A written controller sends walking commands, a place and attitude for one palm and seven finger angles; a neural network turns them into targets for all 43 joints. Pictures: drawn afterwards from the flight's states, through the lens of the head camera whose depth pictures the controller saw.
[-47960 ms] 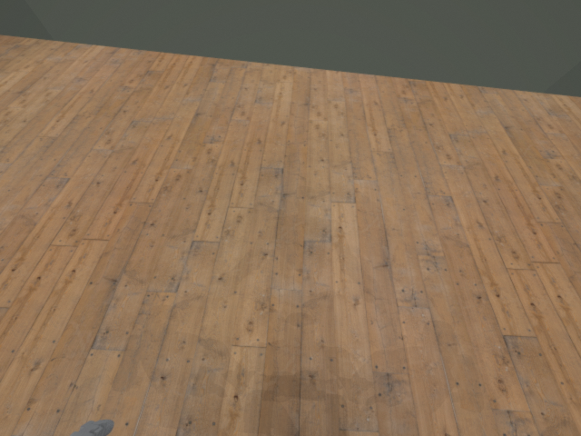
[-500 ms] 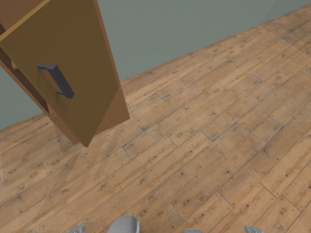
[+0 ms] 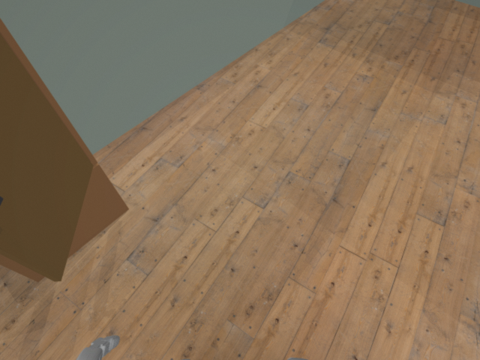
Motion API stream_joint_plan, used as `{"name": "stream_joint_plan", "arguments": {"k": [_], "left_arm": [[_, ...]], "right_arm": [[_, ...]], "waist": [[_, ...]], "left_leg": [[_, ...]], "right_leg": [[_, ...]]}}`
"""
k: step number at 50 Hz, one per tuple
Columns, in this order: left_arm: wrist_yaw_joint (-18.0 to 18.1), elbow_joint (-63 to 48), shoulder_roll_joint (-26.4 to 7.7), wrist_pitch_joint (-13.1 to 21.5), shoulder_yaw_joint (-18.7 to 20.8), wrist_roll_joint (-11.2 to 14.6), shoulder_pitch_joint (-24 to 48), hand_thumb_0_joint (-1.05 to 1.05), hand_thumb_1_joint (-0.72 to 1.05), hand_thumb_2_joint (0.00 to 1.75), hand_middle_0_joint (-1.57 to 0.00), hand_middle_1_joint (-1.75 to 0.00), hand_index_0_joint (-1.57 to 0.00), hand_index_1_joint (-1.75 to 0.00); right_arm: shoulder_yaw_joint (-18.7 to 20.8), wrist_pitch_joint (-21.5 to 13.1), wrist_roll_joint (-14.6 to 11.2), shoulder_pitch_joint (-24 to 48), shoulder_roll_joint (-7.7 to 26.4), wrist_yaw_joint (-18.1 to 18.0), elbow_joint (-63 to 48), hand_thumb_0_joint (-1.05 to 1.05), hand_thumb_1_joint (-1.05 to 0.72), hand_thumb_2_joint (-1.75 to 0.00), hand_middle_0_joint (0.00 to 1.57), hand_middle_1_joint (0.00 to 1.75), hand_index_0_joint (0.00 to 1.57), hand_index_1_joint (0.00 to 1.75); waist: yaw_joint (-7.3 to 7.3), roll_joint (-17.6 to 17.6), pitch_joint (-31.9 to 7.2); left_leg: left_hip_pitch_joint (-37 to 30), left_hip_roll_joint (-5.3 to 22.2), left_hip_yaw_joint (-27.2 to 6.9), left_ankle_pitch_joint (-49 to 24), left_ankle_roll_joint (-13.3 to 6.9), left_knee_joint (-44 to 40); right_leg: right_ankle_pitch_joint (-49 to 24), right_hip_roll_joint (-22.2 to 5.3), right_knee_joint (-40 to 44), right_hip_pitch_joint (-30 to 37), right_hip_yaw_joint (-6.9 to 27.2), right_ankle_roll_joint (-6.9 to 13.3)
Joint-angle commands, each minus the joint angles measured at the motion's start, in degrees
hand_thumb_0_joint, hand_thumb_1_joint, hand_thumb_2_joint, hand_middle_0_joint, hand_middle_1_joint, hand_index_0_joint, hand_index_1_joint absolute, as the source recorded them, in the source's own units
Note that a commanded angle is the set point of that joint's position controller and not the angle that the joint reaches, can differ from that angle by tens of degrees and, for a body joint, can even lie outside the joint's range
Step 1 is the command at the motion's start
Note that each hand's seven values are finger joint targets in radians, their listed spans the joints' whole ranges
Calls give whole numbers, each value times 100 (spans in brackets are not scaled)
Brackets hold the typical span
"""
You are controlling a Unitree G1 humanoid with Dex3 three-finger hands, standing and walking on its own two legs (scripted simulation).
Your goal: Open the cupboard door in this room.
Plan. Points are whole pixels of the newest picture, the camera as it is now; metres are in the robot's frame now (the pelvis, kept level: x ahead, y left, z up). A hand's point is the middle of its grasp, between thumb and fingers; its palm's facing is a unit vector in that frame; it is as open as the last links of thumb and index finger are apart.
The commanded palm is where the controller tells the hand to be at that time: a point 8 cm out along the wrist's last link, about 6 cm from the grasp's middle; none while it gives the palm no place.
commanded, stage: walk to a spot facing it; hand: left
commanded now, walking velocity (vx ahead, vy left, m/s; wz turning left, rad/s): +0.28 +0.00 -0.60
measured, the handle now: out of the picture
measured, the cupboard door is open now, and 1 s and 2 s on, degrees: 45 45 45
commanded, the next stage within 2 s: turn to face it in 1.58 s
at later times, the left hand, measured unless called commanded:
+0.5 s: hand (157, 309) +0.22 +0.19 -0.16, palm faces -0.26 -0.95 -0.18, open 7.4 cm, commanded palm none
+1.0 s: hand (268, 201) +0.46 -0.04 -0.14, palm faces -0.49 -0.84 -0.23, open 7.2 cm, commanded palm none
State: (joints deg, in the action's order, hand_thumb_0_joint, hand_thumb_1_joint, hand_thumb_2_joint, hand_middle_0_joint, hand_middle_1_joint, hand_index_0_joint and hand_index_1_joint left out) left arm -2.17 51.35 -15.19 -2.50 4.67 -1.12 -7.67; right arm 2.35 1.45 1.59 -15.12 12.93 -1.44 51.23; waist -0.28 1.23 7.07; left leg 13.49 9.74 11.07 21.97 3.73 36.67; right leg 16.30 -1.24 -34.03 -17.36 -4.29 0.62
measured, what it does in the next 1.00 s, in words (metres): walks ahead, turning right: left foot, then right foot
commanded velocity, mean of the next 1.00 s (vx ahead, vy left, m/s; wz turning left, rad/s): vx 0.34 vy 0.00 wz -0.43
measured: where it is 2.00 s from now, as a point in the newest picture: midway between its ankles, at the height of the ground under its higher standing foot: (343, 233)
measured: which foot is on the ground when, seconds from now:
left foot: down 0.00-0.00, up 0.02-0.36, down 0.38-0.80, up 0.82-1.00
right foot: down 0.00-0.38, up 0.40-0.78, down 0.80-1.00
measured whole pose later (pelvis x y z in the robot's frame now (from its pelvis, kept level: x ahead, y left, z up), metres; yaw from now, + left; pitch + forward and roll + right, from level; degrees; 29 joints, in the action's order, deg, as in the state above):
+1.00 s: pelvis +0.29 -0.15 +0.01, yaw -31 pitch +0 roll +1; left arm 0.3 56.2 -10.4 3.1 4.1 -0.3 -9.3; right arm 2.7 -0.4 1.6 -15.9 10.4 -0.2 58.2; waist -3.1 0.3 5.5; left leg 29.8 9.2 3.6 17.3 3.0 62.0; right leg 14.3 2.4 -26.7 -13.2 -6.0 5.9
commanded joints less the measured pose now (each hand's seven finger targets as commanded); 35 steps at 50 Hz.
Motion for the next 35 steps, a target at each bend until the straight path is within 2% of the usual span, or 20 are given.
{"name": "stream_joint_plan", "arguments": {"k": [1,2,4,6,10,12,14,16,17,18,19,20,21,22,23,25,26,29,33,35], "left_arm": [[252,11,-1407,189,308,31,-1355,0,90,90,-20,-30,-20,-30],[301,-56,-1186,147,300,19,-986,0,90,90,-20,-30,-20,-30],[300,-237,-881,175,196,-3,-427,0,90,90,-20,-30,-20,-30],[261,-265,-861,257,175,-22,-338,0,90,90,-20,-30,-20,-30],[177,-179,-941,340,202,-35,-524,0,90,90,-20,-30,-20,-30],[164,-113,-953,383,221,-48,-661,0,90,90,-20,-30,-20,-30],[142,-116,-968,393,253,-34,-670,0,90,90,-20,-30,-20,-30],[121,-166,-892,387,258,-7,-419,0,90,90,-20,-30,-20,-30],[111,-195,-740,384,231,-4,-273,0,90,90,-20,-30,-20,-30],[72,-314,-316,386,151,23,-234,0,90,90,-20,-30,-20,-30],[16,-513,-24,410,60,52,-115,0,90,90,-20,-30,-20,-30],[-40,-660,-235,478,110,-13,311,0,90,90,-20,-30,-20,-30],[-60,-544,-202,504,134,-78,363,0,90,90,-20,-30,-20,-30],[-96,-408,-195,496,127,-91,217,0,90,90,-20,-30,-20,-30],[-135,-343,-94,448,104,-89,172,0,90,90,-20,-30,-20,-30],[-178,-303,143,351,7,-67,172,0,90,90,-20,-30,-20,-30],[-182,-311,224,324,-22,-51,208,0,90,90,-20,-30,-20,-30],[-200,-360,328,290,-87,-52,531,0,90,90,-20,-30,-20,-30],[-199,-422,278,281,-113,-43,1080,0,90,90,-20,-30,-20,-30],[-172,-366,162,279,-77,-33,925,0,90,90,-20,-30,-20,-30]], "right_arm": [[173,-6,-107,638,674,-36,-737,0,-90,-90,20,30,20,30],[213,-9,-109,742,671,-15,-686,0,-90,-90,20,30,20,30],[224,-2,-53,701,650,80,-551,0,-90,-90,20,30,20,30],[221,4,-36,525,562,133,-420,0,-90,-90,20,30,20,30],[241,-93,-35,642,509,200,-473,0,-90,-90,20,30,20,30],[246,-182,-54,726,468,205,-541,0,-90,-90,20,30,20,30],[232,-277,-70,727,457,183,-598,0,-90,-90,20,30,20,30],[213,-361,-75,287,482,135,-483,0,-90,-90,20,30,20,30],[236,-409,-83,-185,570,88,-308,0,-90,-90,20,30,20,30],[326,-479,-9,-955,1048,-6,-91,0,-90,-90,20,30,20,30],[410,-507,119,-1727,1595,-50,26,0,-90,-90,20,30,20,30],[365,-488,93,-1656,1541,-76,-34,0,-90,-90,20,30,20,30],[281,-507,113,-1383,1236,-32,-70,0,-90,-90,20,30,20,30],[183,-538,79,-1032,930,-24,-170,0,-90,-90,20,30,20,30],[121,-572,66,-847,731,-32,-153,0,-90,-90,20,30,20,30],[49,-638,31,-1020,578,-61,10,0,-90,-90,20,30,20,30],[38,-648,29,-1136,570,-64,98,0,-90,-90,20,30,20,30],[38,-632,34,-1294,546,-43,259,0,-90,-90,20,30,20,30],[37,-568,68,-1472,551,-17,453,0,-90,-90,20,30,20,30],[55,-542,67,-1377,663,-14,519,0,-90,-90,20,30,20,30]], "waist": [[772,-1653,-1230],[602,-1656,-1030],[278,-1215,-635],[136,-1016,-574],[206,-949,-408],[250,-859,-474],[244,-980,-453],[-41,-967,-472],[-285,-588,-557],[-642,678,-876],[-866,2061,-1096],[-846,964,-726],[-622,629,-468],[-419,775,-376],[-276,733,-265],[-206,719,-387],[-206,741,-473],[-222,728,-413],[-369,749,-120],[-175,734,-112]], "left_leg": [[2445,-387,-977,1641,-20,2925],[2647,-276,-1055,1187,-32,3114],[2208,-239,-1009,418,42,2851],[1836,-322,-885,94,71,2444],[1645,-525,-782,-64,52,1507],[1616,-624,-814,32,20,1059],[1307,-733,-811,85,-26,526],[270,-842,-742,-341,-57,-391],[-826,-797,-764,-486,-92,-1040],[-1985,152,-1907,577,-368,-1750],[-2526,1878,-4038,1388,-1023,-2461],[-1909,2207,-4351,1325,-1421,-2700],[-1471,1835,-3825,626,-1279,-2577],[-1230,1606,-3058,-196,-1098,-2462],[-1129,1335,-2322,-1112,-939,-2399],[-1360,942,-1184,-2881,-725,-2139],[-1474,884,-843,-3240,-718,-2074],[-1446,803,-306,-3211,-733,-2159],[-1116,893,-20,-3125,-782,-2252],[-1067,1035,95,-3815,-785,-1994]], "right_leg": [[-1668,-2077,1531,2132,2993,1353],[-581,-1747,1632,1966,2953,1322],[-131,-1322,1752,1081,2309,1081],[264,-1140,1908,672,2136,1028],[1254,-1017,2166,513,2373,1100],[1134,-1047,2094,768,2588,1160],[817,-1024,1921,711,2694,1181],[793,-763,1563,117,2518,985],[901,-496,1107,-650,2292,762],[977,154,-223,-1617,1683,472],[1917,693,-2275,-2708,551,98],[1578,114,-3068,-2918,859,118],[1030,-26,-3702,-2925,806,90],[601,-272,-3926,-2873,735,46],[249,-356,-3980,-2818,654,-22],[-32,-349,-3713,-2744,414,-84],[-87,-336,-3506,-2708,334,-83],[-450,-351,-2409,-2451,62,-57],[-567,-199,-1038,-1652,-295,89],[-348,-93,-800,-1098,-364,248]]}}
